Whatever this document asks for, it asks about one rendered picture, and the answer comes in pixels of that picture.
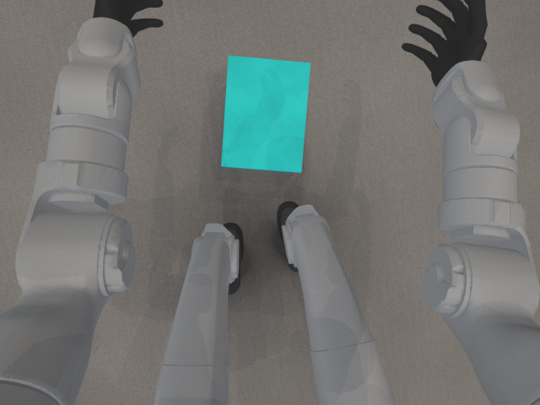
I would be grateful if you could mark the robot left hand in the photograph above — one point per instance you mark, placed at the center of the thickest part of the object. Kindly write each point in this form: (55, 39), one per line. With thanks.
(123, 11)

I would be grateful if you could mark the robot right thigh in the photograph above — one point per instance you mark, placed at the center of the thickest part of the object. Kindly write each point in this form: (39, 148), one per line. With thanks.
(347, 364)

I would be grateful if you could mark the left robot upper arm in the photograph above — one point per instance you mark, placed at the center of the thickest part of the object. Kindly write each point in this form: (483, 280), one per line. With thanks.
(69, 266)

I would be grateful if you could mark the robot right forearm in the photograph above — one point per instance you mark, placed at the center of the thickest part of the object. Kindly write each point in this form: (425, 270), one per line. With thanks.
(479, 141)

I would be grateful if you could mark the left robot foot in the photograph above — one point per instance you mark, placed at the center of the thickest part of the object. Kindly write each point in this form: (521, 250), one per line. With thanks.
(235, 230)

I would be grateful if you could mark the right robot upper arm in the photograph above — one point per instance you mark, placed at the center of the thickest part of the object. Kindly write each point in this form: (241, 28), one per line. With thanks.
(488, 296)

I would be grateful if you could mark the carton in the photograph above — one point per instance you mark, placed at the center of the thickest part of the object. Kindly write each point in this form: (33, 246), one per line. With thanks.
(265, 113)

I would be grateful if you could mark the robot right hand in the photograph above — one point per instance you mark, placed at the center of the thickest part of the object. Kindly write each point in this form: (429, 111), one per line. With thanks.
(465, 37)

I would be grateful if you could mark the robot left forearm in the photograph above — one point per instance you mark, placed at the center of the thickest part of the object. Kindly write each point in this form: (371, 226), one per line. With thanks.
(90, 124)

